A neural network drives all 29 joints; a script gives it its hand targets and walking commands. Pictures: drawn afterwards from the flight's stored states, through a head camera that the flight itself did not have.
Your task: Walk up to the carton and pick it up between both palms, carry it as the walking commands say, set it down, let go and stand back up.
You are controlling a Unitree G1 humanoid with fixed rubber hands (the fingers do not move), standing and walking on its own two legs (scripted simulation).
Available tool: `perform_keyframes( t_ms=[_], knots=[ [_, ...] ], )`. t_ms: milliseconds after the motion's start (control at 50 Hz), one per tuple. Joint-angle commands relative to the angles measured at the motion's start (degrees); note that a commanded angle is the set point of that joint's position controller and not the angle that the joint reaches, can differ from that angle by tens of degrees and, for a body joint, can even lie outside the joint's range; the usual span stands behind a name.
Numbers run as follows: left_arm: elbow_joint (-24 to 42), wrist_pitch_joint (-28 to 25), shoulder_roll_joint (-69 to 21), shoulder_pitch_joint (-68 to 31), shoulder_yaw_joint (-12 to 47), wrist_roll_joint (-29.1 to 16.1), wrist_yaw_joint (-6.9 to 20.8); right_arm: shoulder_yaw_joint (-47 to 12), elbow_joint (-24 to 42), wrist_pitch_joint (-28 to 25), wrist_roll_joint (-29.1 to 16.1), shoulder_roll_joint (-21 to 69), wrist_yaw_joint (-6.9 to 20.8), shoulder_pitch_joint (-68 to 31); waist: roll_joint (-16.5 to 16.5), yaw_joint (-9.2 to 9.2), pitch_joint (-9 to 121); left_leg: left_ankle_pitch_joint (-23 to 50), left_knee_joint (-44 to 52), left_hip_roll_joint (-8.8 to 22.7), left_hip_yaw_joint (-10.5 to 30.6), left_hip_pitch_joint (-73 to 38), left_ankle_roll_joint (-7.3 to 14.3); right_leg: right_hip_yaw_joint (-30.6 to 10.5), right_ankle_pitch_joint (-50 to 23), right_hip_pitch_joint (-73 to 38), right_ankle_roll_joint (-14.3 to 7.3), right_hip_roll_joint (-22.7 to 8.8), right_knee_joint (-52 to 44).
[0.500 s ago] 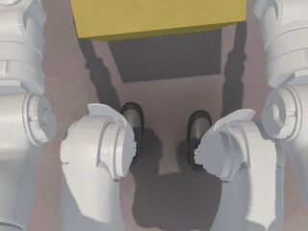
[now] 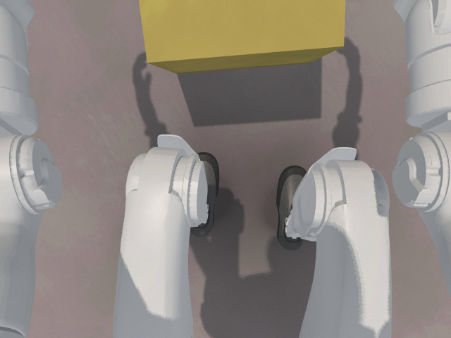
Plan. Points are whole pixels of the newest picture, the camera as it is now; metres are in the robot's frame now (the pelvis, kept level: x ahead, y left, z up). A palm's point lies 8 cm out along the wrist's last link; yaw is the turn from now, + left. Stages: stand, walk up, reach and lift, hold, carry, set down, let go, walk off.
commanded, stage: set down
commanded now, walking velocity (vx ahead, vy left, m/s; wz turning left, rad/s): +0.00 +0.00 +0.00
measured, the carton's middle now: out of the picture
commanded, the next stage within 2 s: let go in 0.98 s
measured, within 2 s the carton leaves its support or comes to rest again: neither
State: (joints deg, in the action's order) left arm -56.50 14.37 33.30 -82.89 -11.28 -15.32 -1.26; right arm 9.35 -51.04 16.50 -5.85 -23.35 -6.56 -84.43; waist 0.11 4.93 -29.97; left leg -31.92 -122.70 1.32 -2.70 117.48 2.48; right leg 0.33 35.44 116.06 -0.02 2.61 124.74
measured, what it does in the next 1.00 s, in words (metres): rises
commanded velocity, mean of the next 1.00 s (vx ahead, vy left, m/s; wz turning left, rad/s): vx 0.00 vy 0.00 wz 0.00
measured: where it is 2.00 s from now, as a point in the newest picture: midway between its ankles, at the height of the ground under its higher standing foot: (246, 215)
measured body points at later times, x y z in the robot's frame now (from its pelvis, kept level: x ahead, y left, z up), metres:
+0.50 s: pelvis +0.01 +0.00 +0.12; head +0.37 +0.01 +0.38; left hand +0.56 +0.31 +0.03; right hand +0.60 -0.16 +0.01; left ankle +0.13 +0.11 -0.36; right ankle +0.12 -0.11 -0.36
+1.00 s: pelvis +0.00 +0.00 +0.24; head +0.36 +0.02 +0.51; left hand +0.56 +0.31 +0.17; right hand +0.59 -0.16 +0.14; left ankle +0.13 +0.11 -0.36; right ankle +0.12 -0.11 -0.36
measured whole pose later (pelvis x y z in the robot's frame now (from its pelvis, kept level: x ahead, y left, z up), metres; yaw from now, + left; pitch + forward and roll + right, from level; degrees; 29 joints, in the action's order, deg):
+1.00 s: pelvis +0.00 +0.00 +0.24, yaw +0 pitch +25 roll +0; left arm -44.9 22.0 34.7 -79.6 -13.6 -11.8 3.4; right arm 9.4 -39.3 26.4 -5.9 -24.6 -3.9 -79.9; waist 0.6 4.6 -29.8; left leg -18.9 -71.6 0.1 -2.0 77.8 1.9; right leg -1.5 21.4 77.1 0.0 2.6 73.3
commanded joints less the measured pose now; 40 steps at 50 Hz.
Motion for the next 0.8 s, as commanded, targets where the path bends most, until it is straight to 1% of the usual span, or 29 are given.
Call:
perform_keyframes(
  t_ms=[0,80,180,280,340,380,440,600,700,780],
  knots=[
    [17.1,-0.4,13.4,-13.8,-1.6,-0.2,0.7,-0.1,17.0,1.1,-4.7,-13.8,-0.8,-17.2,2.4,1.01,104.3,18.3,16.6,-2.0,-0.6,-41.0,-1.5,2.2,-15.6,-40.7,0.3,0.2,-17.2],
    [19.6,0.9,14.1,-12.9,-2.7,1.1,0.6,1.1,19.1,2.3,-4.0,-14.6,-0.6,-15.9,1.6,0.95,109.5,21.9,19.6,-2.6,0.2,-47.1,-1.5,2.3,-16.9,-41.5,0.2,0.7,-20.3],
    [22.6,2.8,14.8,-9.5,-4.5,2.3,0.6,2.2,22.9,3.9,-3.6,-15.6,-0.3,-13.4,1.1,1.52,116.9,27.7,23.6,-3.4,0.9,-54.5,-1.5,2.0,-19.8,-44.5,0.3,1.5,-24.6],
    [26.3,4.3,16.1,-7.2,-5.9,1.8,1.0,1.8,27.7,5.4,-4.0,-16.7,-0.3,-11.9,1.7,2.18,123.8,33.5,27.4,-4.2,1.0,-60.4,-1.4,1.7,-24.3,-50.6,0.7,2.1,-28.8],
    [28.0,5.2,17.0,-7.0,-6.4,1.0,1.3,1.4,29.7,6.3,-4.6,-17.2,-0.3,-12.2,2.2,2.46,125.6,35.0,29.9,-4.5,1.0,-62.4,-1.4,1.5,-26.0,-53.9,0.9,2.3,-31.4],
    [28.8,5.7,17.4,-7.3,-6.3,0.5,1.5,1.2,30.4,6.8,-5.0,-17.5,-0.3,-12.5,2.4,2.37,125.9,35.2,31.7,-4.6,1.0,-63.4,-1.3,1.3,-26.5,-55.8,1.0,2.3,-33.2],
    [28.2,6.3,17.5,-7.7,-5.9,-0.1,1.8,1.0,29.5,7.5,-5.3,-17.6,-0.2,-12.6,2.6,2.27,125.1,34.5,34.7,-4.6,1.1,-64.5,-1.4,1.1,-26.3,-58.0,1.2,2.1,-36.1],
    [23.2,7.2,16.9,-8.7,-4.5,-0.3,2.6,0.0,25.2,8.5,-5.9,-17.1,1.2,-14.4,3.0,2.72,120.8,31.1,43.3,-4.4,1.3,-68.3,-1.3,0.7,-23.6,-62.0,1.2,1.7,-44.4],
    [22.7,7.7,17.5,-10.4,-4.3,0.0,2.7,0.3,24.7,9.1,-5.6,-18.2,1.6,-15.8,3.1,2.72,121.5,29.7,48.6,-4.4,1.3,-72.7,-1.5,0.7,-22.3,-66.1,1.3,1.7,-49.8],
    [22.8,8.1,17.8,-10.9,-4.2,0.4,2.8,0.4,24.2,9.7,-5.4,-18.5,1.9,-15.8,2.3,2.86,122.0,29.6,53.1,-4.4,1.2,-76.9,-1.6,0.4,-22.3,-69.6,1.3,1.7,-54.5]
  ],
)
